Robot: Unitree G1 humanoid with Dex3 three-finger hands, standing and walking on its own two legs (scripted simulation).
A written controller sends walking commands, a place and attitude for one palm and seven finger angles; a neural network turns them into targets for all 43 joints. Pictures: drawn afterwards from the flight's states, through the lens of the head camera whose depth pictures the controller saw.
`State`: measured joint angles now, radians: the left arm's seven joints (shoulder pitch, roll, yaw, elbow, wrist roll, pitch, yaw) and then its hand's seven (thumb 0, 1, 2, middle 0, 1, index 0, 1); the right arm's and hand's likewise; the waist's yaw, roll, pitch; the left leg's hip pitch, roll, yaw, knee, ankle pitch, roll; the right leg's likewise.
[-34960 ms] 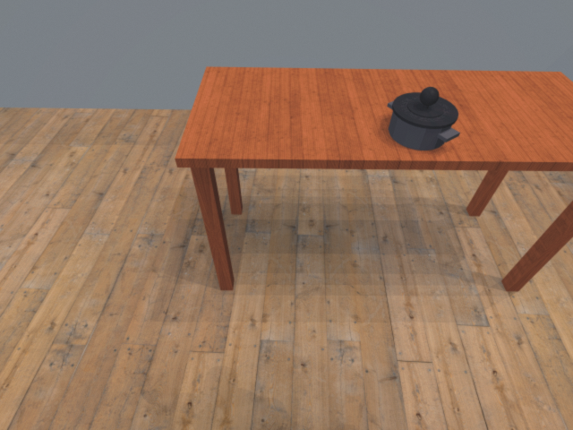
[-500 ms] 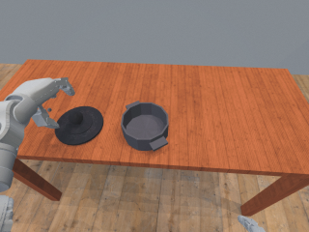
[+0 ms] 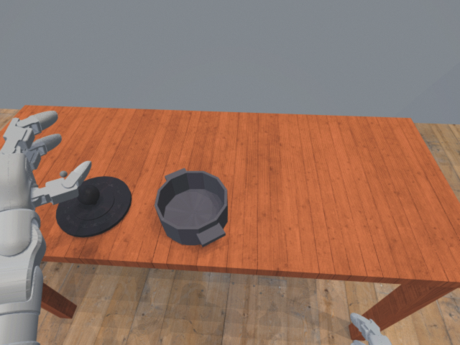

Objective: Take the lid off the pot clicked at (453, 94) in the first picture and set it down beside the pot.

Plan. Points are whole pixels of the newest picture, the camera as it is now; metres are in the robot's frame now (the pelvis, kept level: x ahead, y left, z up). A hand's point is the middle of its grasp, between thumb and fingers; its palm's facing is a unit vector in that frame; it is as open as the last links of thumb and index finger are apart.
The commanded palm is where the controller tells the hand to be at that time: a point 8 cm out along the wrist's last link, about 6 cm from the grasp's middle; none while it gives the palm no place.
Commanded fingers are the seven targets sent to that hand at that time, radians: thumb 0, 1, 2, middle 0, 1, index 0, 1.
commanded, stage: draw the hand back to the body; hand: left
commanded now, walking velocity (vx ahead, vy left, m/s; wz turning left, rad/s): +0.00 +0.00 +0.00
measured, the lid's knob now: (88, 194) +0.41 +0.36 -0.03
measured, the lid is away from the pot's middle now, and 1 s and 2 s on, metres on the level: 0.24 0.24 0.24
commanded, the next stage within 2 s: step back with the hand held close in 1.24 s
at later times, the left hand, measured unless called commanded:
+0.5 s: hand (56, 228) +0.22 +0.25 +0.16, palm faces +0.48 -0.83 -0.29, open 7.7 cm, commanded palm +0.17 +0.28 +0.17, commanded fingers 0.00 0.90 0.90 -0.20 -0.30 -0.20 -0.30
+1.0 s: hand (34, 296) +0.14 +0.24 +0.16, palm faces +0.42 -0.84 -0.33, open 7.4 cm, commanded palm +0.09 +0.27 +0.17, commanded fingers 0.00 0.90 0.90 -0.20 -0.30 -0.20 -0.30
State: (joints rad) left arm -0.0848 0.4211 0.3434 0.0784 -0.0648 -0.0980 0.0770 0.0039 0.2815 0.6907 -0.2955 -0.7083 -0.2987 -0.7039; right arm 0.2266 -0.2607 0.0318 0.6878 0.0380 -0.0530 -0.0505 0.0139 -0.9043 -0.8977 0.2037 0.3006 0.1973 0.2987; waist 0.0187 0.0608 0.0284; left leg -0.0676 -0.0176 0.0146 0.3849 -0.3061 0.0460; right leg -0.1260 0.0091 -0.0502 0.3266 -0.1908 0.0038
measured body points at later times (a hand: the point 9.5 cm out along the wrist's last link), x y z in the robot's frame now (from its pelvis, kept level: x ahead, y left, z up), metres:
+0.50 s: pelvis -0.03 -0.03 +0.00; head -0.05 -0.06 +0.45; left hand +0.19 +0.29 +0.18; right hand +0.16 -0.25 -0.09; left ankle -0.07 +0.08 -0.74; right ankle -0.01 -0.13 -0.74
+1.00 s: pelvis -0.05 -0.01 +0.00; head -0.08 -0.03 +0.45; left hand +0.11 +0.28 +0.17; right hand +0.15 -0.23 -0.08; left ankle -0.07 +0.08 -0.74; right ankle -0.01 -0.13 -0.74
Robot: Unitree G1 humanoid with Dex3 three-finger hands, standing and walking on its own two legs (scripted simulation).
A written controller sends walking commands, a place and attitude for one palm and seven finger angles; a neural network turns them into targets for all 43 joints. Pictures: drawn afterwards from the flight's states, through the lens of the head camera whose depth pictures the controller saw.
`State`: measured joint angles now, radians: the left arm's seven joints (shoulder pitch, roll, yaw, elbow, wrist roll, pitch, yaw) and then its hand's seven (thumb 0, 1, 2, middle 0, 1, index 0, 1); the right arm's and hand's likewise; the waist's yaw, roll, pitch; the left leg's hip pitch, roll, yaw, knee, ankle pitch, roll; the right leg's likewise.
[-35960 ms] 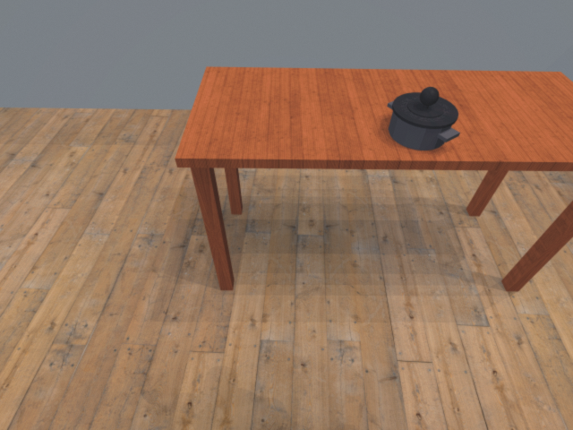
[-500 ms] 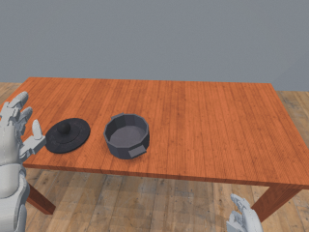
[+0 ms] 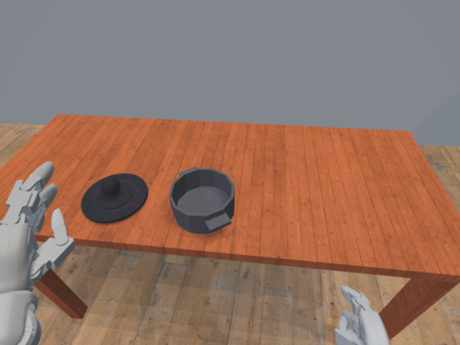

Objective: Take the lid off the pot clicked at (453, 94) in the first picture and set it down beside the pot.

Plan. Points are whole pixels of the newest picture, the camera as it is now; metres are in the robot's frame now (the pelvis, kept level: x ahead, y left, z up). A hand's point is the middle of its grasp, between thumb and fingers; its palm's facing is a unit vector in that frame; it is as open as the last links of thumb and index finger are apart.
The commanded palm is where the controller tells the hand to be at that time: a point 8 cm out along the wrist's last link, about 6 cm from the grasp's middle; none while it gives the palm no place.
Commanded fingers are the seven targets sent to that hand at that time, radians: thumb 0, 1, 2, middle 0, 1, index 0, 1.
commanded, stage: draw the hand back to the body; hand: left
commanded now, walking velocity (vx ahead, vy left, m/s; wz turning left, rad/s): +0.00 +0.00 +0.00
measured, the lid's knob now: (110, 186) +0.46 +0.37 -0.03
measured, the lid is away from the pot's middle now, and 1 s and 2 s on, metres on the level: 0.24 0.24 0.24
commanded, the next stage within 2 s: step back with the hand held close in 0.24 s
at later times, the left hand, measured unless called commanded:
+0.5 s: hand (57, 223) +0.21 +0.27 +0.17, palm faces +0.39 -0.83 -0.41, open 7.4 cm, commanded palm +0.15 +0.30 +0.17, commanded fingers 0.00 0.90 0.90 -0.20 -0.30 -0.20 -0.30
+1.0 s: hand (64, 258) +0.17 +0.24 +0.15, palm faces +0.34 -0.84 -0.43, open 7.4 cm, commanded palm +0.11 +0.30 +0.17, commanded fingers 0.00 0.90 0.90 -0.20 -0.30 -0.20 -0.30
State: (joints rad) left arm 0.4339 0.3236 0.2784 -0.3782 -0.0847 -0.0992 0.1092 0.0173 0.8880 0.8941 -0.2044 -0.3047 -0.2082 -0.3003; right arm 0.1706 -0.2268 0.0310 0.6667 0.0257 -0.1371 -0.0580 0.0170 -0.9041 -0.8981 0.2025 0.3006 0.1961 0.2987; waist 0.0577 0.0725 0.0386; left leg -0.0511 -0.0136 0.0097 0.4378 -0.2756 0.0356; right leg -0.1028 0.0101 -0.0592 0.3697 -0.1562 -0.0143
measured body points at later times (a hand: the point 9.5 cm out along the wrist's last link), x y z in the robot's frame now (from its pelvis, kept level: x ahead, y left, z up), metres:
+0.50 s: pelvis +0.01 +0.02 +0.00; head +0.02 +0.03 +0.45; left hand +0.19 +0.31 +0.19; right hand +0.20 -0.19 -0.08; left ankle -0.01 +0.09 -0.74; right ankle +0.04 -0.11 -0.74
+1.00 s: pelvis -0.03 +0.02 -0.02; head -0.01 +0.01 +0.43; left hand +0.15 +0.29 +0.17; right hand +0.15 -0.22 -0.10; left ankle -0.02 +0.09 -0.74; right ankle +0.04 -0.11 -0.74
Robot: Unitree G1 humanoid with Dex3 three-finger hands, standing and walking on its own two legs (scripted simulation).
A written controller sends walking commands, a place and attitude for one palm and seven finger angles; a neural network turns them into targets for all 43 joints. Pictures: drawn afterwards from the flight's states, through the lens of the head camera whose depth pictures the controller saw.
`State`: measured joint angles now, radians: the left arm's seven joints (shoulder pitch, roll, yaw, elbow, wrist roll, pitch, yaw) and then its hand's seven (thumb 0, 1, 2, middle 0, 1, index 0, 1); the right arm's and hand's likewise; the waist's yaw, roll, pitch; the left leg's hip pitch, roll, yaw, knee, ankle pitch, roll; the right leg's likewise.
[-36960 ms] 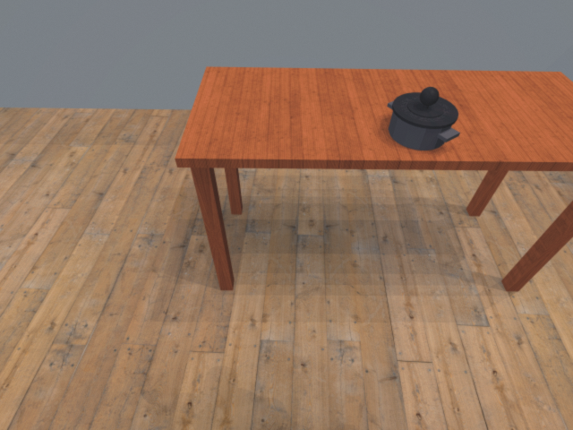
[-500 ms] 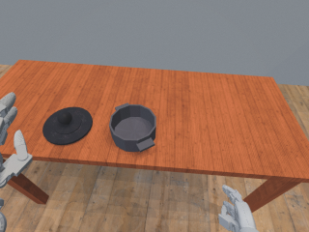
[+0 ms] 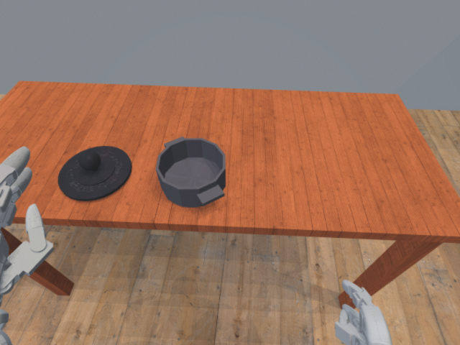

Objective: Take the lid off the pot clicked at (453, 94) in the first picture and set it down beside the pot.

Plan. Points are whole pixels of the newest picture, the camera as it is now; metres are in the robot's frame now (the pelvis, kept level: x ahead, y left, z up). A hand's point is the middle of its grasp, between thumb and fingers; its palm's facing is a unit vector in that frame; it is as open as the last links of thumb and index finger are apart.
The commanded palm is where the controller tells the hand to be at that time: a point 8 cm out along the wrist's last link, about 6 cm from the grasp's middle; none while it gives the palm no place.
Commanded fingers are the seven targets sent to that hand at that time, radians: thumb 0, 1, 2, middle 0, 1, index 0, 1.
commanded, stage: step back with the hand held close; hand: left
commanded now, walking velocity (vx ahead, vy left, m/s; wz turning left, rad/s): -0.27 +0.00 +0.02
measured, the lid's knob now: (90, 160) +0.49 +0.36 -0.01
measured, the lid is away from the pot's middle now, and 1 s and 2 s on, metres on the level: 0.24 0.24 0.24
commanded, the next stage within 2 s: stop stepping back and stand still in 0.68 s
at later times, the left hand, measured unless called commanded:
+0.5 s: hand (43, 314) +0.13 +0.20 +0.17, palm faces +0.17 -0.89 -0.43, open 7.4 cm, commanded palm +0.04 +0.27 +0.19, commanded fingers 0.00 0.90 0.90 -0.20 -0.30 -0.20 -0.30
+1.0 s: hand out of the picture -0.06 +0.21 +0.18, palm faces +0.19 -0.85 -0.50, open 7.5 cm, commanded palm -0.10 +0.27 +0.19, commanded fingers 0.00 0.90 0.90 -0.20 -0.30 -0.20 -0.30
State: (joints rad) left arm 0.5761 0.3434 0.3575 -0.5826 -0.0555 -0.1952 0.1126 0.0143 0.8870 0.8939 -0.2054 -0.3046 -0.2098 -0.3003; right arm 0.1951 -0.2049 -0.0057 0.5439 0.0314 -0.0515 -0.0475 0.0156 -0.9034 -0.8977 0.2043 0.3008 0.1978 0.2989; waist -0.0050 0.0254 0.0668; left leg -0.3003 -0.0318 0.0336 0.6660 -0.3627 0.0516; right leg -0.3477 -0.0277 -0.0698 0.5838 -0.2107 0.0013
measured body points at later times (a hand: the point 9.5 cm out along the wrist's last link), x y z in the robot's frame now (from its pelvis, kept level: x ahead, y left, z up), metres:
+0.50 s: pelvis -0.11 +0.00 +0.01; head -0.04 +0.02 +0.45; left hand +0.11 +0.25 +0.19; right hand +0.09 -0.22 -0.06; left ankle +0.01 +0.08 -0.72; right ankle -0.14 -0.16 -0.72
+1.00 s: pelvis -0.24 +0.00 -0.01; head -0.22 +0.04 +0.44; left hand -0.07 +0.25 +0.21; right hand -0.09 -0.22 -0.06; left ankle -0.14 +0.12 -0.72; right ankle -0.25 -0.13 -0.73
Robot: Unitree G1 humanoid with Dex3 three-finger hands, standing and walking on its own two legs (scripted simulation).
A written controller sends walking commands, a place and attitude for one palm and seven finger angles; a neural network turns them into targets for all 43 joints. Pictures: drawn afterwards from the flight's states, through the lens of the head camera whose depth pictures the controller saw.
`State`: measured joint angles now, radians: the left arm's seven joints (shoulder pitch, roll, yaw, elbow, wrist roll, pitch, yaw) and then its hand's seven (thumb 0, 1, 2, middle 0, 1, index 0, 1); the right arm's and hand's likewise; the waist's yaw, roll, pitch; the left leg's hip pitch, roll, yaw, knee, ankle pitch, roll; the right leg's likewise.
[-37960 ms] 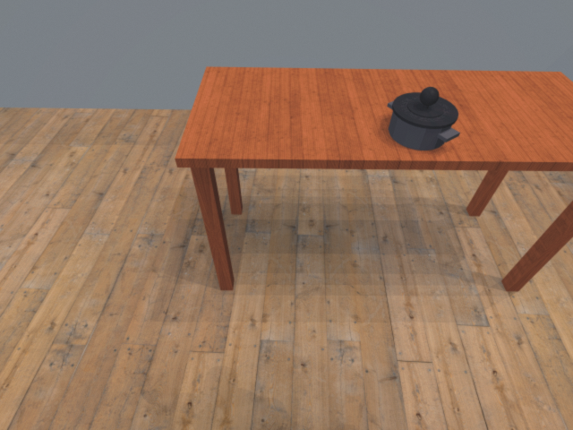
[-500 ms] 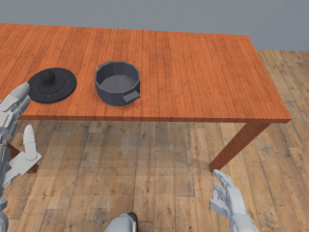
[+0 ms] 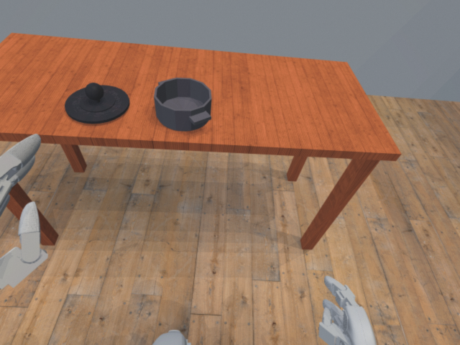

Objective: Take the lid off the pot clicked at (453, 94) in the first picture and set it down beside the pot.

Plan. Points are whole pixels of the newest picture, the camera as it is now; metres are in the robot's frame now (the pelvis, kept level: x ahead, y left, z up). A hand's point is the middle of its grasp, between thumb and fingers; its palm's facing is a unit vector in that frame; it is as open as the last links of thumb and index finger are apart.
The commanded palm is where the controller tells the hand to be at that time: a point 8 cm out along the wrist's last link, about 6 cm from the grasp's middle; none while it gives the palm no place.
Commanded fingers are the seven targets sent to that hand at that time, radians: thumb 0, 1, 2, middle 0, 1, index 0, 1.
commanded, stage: stop stepping back and stand still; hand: left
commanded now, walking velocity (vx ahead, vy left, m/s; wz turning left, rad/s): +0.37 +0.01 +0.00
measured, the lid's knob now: (94, 91) +0.71 +0.40 +0.00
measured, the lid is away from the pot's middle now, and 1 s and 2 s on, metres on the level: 0.24 0.24 0.24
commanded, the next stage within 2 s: let the arm hang, fingers relaxed in 1.58 s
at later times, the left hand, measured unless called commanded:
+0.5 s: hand out of the picture +0.11 +0.28 +0.22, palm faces +0.36 -0.83 -0.42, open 7.5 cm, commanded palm +0.06 +0.33 +0.20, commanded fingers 0.00 0.90 0.90 -0.20 -0.30 -0.20 -0.30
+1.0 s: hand out of the picture +0.01 +0.22 -0.16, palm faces +0.13 -0.98 -0.16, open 6.9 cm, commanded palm none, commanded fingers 0.00 0.90 0.90 -0.20 -0.30 -0.20 -0.30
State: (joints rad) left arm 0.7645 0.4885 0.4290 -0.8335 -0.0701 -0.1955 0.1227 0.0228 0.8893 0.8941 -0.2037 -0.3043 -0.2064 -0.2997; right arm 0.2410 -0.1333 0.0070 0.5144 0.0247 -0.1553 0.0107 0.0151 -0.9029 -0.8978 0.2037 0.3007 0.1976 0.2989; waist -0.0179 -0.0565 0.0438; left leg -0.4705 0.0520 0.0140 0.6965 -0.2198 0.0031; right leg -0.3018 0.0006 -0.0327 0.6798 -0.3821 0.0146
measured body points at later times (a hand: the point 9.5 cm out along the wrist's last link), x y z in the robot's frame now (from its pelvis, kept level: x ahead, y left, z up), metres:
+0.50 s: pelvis -0.06 +0.04 +0.02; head -0.09 +0.08 +0.47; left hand +0.08 +0.32 +0.25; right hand +0.08 -0.18 -0.05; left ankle -0.08 +0.11 -0.72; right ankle -0.05 -0.08 -0.69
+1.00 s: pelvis -0.03 +0.03 +0.00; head +0.01 +0.06 +0.45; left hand +0.00 +0.27 -0.15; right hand -0.04 -0.22 -0.13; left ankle -0.08 +0.13 -0.72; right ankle +0.01 -0.10 -0.72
